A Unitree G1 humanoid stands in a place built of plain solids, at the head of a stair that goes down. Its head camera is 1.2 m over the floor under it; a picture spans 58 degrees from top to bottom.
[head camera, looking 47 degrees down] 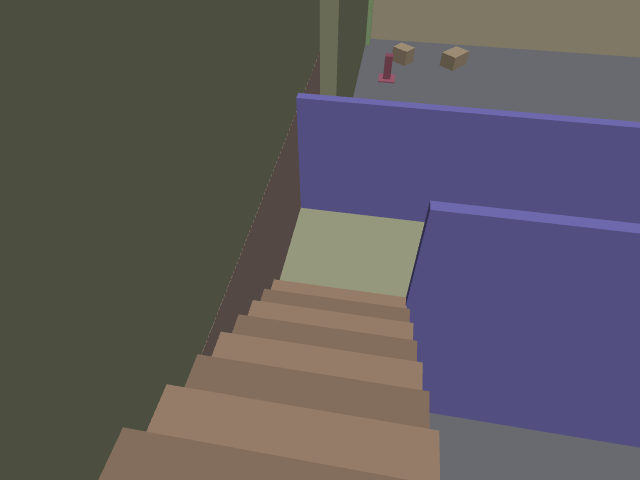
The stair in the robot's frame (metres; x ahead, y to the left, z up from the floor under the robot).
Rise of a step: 0.17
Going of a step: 0.22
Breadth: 1.00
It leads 10 degrees to the right of straight ahead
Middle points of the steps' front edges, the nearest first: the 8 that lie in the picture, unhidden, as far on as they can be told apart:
0.41 0.11 -0.17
0.63 0.08 -0.35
0.84 0.04 -0.52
1.06 0.00 -0.70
1.28 -0.03 -0.87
1.50 -0.07 -1.05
1.72 -0.11 -1.22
1.93 -0.15 -1.40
